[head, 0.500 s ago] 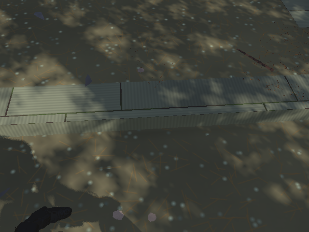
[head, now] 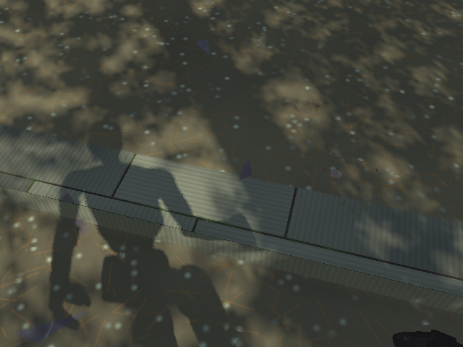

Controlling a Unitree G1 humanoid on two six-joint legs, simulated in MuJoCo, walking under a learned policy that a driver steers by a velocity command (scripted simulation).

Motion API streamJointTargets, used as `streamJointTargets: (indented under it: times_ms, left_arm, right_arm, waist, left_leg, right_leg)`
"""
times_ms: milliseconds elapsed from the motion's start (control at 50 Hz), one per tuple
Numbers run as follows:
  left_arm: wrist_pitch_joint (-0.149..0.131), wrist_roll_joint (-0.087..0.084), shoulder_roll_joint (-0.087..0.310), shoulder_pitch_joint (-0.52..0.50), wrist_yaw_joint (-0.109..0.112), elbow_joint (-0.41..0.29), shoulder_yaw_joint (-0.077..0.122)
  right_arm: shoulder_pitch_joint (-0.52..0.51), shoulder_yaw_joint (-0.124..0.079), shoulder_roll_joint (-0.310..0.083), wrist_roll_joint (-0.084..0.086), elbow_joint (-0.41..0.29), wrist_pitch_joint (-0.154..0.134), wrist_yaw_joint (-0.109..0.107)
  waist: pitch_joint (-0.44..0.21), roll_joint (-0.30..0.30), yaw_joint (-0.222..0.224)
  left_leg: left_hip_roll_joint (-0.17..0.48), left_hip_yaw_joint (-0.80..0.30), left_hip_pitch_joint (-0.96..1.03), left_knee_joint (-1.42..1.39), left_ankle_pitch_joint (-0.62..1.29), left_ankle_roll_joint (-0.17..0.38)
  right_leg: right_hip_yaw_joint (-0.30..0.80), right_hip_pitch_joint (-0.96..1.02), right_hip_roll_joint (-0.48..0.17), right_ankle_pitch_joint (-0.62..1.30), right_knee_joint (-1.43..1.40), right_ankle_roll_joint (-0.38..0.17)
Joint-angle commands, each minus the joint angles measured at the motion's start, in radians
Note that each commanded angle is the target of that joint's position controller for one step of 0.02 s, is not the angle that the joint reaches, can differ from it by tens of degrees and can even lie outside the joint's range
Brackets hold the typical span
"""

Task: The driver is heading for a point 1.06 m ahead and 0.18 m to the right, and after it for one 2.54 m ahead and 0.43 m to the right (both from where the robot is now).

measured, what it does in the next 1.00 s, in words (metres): walks ahead, turning right: left foot, then right foot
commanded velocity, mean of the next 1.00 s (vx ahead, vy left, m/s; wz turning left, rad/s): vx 0.50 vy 0.00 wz -0.24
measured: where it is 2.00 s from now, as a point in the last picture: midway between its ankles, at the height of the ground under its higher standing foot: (298, 162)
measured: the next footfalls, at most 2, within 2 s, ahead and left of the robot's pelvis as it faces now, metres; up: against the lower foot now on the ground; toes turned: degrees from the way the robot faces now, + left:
left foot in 0.04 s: +0.17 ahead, +0.10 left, +0.00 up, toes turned +2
right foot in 0.56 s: +0.45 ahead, -0.10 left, +0.00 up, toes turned -11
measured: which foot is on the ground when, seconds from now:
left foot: up 0.00-0.02, down 0.04-0.56, up 0.58-1.00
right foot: down 0.00-0.06, up 0.08-0.54, down 0.56-1.00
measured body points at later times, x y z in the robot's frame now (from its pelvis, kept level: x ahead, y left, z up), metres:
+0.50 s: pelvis +0.26 +0.01 +0.00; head +0.29 +0.00 +0.45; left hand +0.45 +0.23 -0.11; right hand +0.22 -0.25 -0.14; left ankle +0.13 +0.10 -0.74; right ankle +0.40 -0.11 -0.71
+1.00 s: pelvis +0.53 -0.05 +0.00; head +0.55 -0.07 +0.45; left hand +0.59 +0.21 -0.12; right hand +0.62 -0.34 -0.10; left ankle +0.60 +0.06 -0.58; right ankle +0.41 -0.09 -0.74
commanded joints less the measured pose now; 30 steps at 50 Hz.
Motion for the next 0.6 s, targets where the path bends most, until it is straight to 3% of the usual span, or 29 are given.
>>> streamJointTargets:
  times_ms: [20,40,60,80,100,120,140,160,220,260,320,380,460,520,540,560,580,600]
  left_arm:
    - [-0.002,-0.001,0.169,-0.037,0.010,-0.042,0.033]
    - [-0.001,0.001,0.132,-0.022,0.013,-0.044,0.018]
    - [-0.001,-0.007,0.040,0.009,0.012,-0.093,-0.009]
    - [0.005,-0.001,0.080,0.053,0.016,-0.095,0.004]
    - [0.016,0.015,0.140,-0.007,0.020,-0.081,0.018]
    - [0.012,0.010,0.118,-0.058,0.009,-0.085,0.012]
    - [0.014,0.005,0.098,-0.071,0.005,-0.079,0.006]
    - [0.024,0.015,0.091,-0.068,0.002,-0.072,0.005]
    - [0.042,0.023,0.067,-0.064,-0.008,-0.054,-0.002]
    - [0.044,0.023,0.059,-0.128,-0.014,-0.067,-0.004]
    - [0.044,0.014,0.047,-0.238,-0.019,-0.090,-0.011]
    - [0.040,0.009,0.034,-0.330,-0.023,-0.116,-0.020]
    - [0.035,0.016,0.034,-0.408,-0.030,-0.149,-0.027]
    - [0.032,0.022,0.051,-0.366,-0.022,-0.150,-0.019]
    - [0.028,0.025,0.065,-0.290,-0.017,-0.131,-0.010]
    - [0.020,0.033,0.089,-0.146,-0.010,-0.088,0.005]
    - [0.019,0.047,0.170,0.027,0.004,-0.051,0.034]
    - [0.029,0.032,0.289,0.032,0.015,-0.056,0.068]
  right_arm:
    - [0.132,-0.041,-0.116,-0.015,-0.012,-0.018,-0.018]
    - [0.280,-0.055,-0.155,-0.032,0.033,-0.031,-0.030]
    - [0.405,-0.072,-0.256,-0.049,0.035,-0.038,-0.042]
    - [0.402,-0.092,-0.306,-0.002,0.050,-0.023,-0.045]
    - [0.325,-0.076,-0.231,0.017,0.044,-0.016,-0.043]
    - [0.262,-0.057,-0.165,0.020,0.043,-0.022,-0.039]
    - [0.224,-0.044,-0.123,0.017,0.048,-0.027,-0.036]
    - [0.215,-0.037,-0.105,0.021,0.059,-0.033,-0.038]
    - [0.245,-0.040,-0.111,0.027,0.097,-0.055,-0.037]
    - [0.265,-0.046,-0.122,0.031,0.123,-0.060,-0.037]
    - [0.298,-0.045,-0.111,0.023,0.158,-0.063,-0.040]
    - [0.328,-0.045,-0.111,0.018,0.191,-0.070,-0.044]
    - [0.359,-0.045,-0.120,0.014,0.229,-0.070,-0.057]
    - [0.343,-0.050,-0.152,0.012,0.243,-0.063,-0.067]
    - [0.338,-0.051,-0.163,0.011,0.246,-0.055,-0.068]
    - [0.333,-0.049,-0.165,0.015,0.243,-0.048,-0.071]
    - [0.327,-0.038,-0.145,0.017,0.210,-0.051,-0.074]
    - [0.385,-0.021,-0.050,0.028,0.156,-0.059,-0.051]
  waist:
    - [-0.046,-0.097,-0.134]
    - [-0.147,-0.045,-0.188]
    - [-0.276,0.150,-0.213]
    - [-0.318,0.279,-0.189]
    - [-0.175,0.118,-0.169]
    - [-0.077,0.074,-0.147]
    - [-0.034,0.057,-0.118]
    - [-0.009,0.070,-0.096]
    - [-0.015,0.046,-0.076]
    - [0.013,0.038,-0.081]
    - [0.055,0.031,-0.111]
    - [0.073,0.028,-0.133]
    - [0.087,0.024,-0.147]
    - [0.041,0.040,-0.115]
    - [-0.011,0.046,-0.082]
    - [-0.093,0.026,-0.020]
    - [-0.205,-0.055,0.047]
    - [-0.291,-0.327,-0.017]
  left_leg:
    - [-0.059,0.038,0.310,-0.109,-0.048,0.047]
    - [-0.010,-0.016,0.512,-0.127,-0.086,0.078]
    - [0.285,-0.380,0.755,-0.180,-0.188,0.143]
    - [0.379,-0.718,0.796,-0.327,-0.218,0.224]
    - [0.322,-0.585,0.705,-0.320,-0.270,0.209]
    - [0.266,-0.462,0.589,-0.335,-0.214,0.196]
    - [0.214,-0.365,0.503,-0.370,-0.139,0.167]
    - [0.181,-0.302,0.447,-0.392,-0.062,0.153]
    - [0.155,-0.217,0.425,-0.427,0.105,0.171]
    - [0.156,-0.174,0.441,-0.464,0.101,0.181]
    - [0.148,-0.089,0.461,-0.494,0.109,0.169]
    - [0.150,-0.009,0.485,-0.497,0.165,0.151]
    - [0.175,0.057,0.559,-0.447,0.288,0.123]
    - [0.185,0.106,0.636,-0.270,0.690,0.097]
    - [0.179,0.127,0.648,-0.130,0.825,0.089]
    - [0.157,0.158,0.588,0.073,0.807,0.067]
    - [0.129,0.169,0.385,0.358,0.517,0.040]
    - [-0.092,0.151,-0.033,0.728,-0.349,-0.016]
  right_leg:
    - [0.077,-0.086,-0.210,0.615,0.153,-0.106]
    - [0.034,-0.159,-0.158,0.546,0.365,-0.086]
    - [-0.029,-0.397,-0.068,0.147,0.703,-0.048]
    - [0.021,-0.603,0.038,-0.230,0.880,-0.047]
    - [0.081,-0.673,-0.040,-0.172,0.932,-0.060]
    - [0.079,-0.665,-0.073,-0.094,0.902,-0.064]
    - [0.073,-0.619,-0.104,-0.042,0.842,-0.060]
    - [0.067,-0.576,-0.118,-0.023,0.801,-0.050]
    - [0.048,-0.544,-0.116,0.041,0.775,-0.031]
    - [0.044,-0.607,-0.128,0.106,0.724,-0.018]
    - [0.060,-0.654,-0.122,0.199,0.605,-0.011]
    - [0.046,-0.634,-0.098,0.280,0.478,-0.021]
    - [-0.011,-0.589,-0.075,0.265,0.361,-0.063]
    - [-0.075,-0.492,-0.005,0.142,0.322,-0.120]
    - [-0.094,-0.405,0.037,0.102,0.299,-0.147]
    - [-0.084,-0.224,0.063,0.131,0.237,-0.180]
    - [0.125,0.036,-0.091,0.082,0.210,-0.240]
    - [0.663,0.310,-0.368,0.115,0.125,-0.408]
